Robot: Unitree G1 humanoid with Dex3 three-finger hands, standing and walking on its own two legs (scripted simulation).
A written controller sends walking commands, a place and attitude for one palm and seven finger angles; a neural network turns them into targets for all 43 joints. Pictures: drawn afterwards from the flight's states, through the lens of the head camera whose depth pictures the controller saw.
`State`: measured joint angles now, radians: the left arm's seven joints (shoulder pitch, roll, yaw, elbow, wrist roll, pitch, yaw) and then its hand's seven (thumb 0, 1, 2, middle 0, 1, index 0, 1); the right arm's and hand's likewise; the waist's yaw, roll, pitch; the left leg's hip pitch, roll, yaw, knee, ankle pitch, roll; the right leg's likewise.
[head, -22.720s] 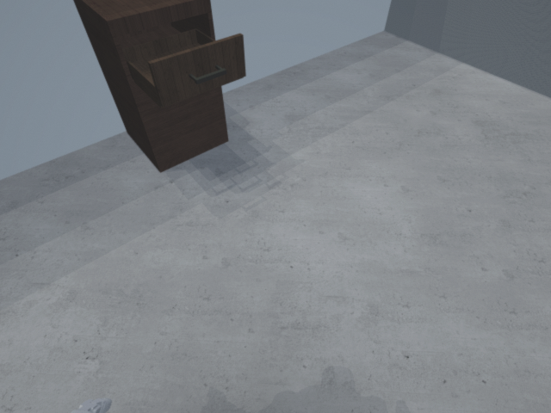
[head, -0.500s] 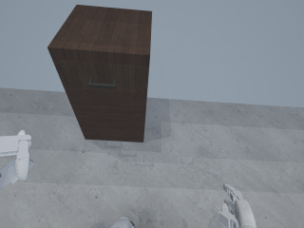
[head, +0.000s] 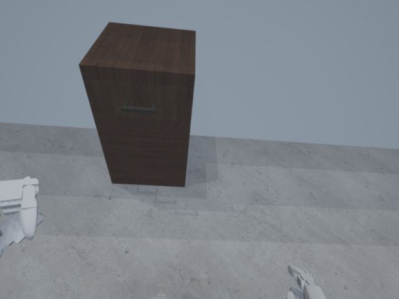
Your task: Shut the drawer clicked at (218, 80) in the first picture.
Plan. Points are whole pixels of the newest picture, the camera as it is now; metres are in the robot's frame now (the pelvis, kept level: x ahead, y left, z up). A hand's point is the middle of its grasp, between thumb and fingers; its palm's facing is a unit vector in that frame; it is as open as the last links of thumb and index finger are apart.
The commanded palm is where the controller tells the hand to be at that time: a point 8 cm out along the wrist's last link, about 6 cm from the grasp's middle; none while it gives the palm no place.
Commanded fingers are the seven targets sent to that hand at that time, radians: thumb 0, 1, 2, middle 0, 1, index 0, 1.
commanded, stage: stop stepping back and stand still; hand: left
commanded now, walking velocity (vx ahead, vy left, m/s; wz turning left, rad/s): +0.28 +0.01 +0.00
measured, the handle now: (139, 106) +0.85 +0.29 -0.15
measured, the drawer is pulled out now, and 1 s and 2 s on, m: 0.00 0.00 0.00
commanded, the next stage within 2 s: let the arm hang, fingers relaxed in 0.66 s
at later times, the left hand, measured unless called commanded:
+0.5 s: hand out of the picture +0.13 +0.27 +0.17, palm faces +0.46 -0.81 -0.37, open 3.2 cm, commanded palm +0.06 +0.31 +0.18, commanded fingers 0.00 0.90 0.90 -1.40 -1.60 -1.40 -1.60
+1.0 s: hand out of the picture +0.08 +0.22 -0.14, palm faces +0.05 -0.97 -0.23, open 3.0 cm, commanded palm none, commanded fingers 0.00 0.90 0.90 -0.88 -1.04 -0.88 -1.04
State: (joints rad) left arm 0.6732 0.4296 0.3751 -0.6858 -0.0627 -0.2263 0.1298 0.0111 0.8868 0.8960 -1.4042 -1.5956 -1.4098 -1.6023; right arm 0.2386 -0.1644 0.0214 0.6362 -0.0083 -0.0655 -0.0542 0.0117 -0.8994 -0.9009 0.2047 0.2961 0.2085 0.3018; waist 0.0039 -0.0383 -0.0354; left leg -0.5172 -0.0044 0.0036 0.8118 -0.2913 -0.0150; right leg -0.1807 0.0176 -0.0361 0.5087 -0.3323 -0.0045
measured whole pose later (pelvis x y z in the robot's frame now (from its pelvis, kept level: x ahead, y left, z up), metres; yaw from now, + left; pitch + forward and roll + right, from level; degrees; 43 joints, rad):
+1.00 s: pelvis -0.04 +0.03 +0.00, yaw +4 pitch -1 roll +1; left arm 0.22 0.19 0.02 0.70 0.03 0.05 0.02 0.01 0.91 0.90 -1.19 -1.40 -1.20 -1.41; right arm 0.18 -0.21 0.00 0.84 -0.03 -0.01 0.00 0.01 -0.90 -0.90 0.20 0.30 0.21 0.30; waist -0.04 -0.02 0.06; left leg -0.28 -0.05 0.03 0.56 -0.26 0.04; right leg -0.27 0.00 0.03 0.60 -0.30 -0.01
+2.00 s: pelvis -0.04 +0.02 +0.01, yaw +4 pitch -2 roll +0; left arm 0.31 0.12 0.01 1.13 0.01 -0.01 0.04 0.00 0.91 0.90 -0.20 -0.30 -0.20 -0.30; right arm 0.33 -0.11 -0.02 1.14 -0.02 0.00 -0.04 0.00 -0.91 -0.90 0.20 0.29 0.20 0.30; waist -0.02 0.01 0.04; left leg -0.20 -0.01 0.02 0.43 -0.20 0.02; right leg -0.18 0.04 0.02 0.43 -0.22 -0.03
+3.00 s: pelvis -0.02 +0.02 +0.01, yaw +3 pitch -2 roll +0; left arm 0.29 0.13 0.01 1.14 0.01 -0.02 0.04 0.00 0.91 0.90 -0.20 -0.30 -0.20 -0.30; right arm 0.29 -0.12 -0.02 1.15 -0.01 -0.01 -0.04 0.00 -0.91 -0.90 0.20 0.29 0.20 0.30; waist -0.01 0.01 0.05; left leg -0.16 -0.01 0.03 0.40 -0.22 0.02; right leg -0.14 0.04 0.03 0.41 -0.24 -0.03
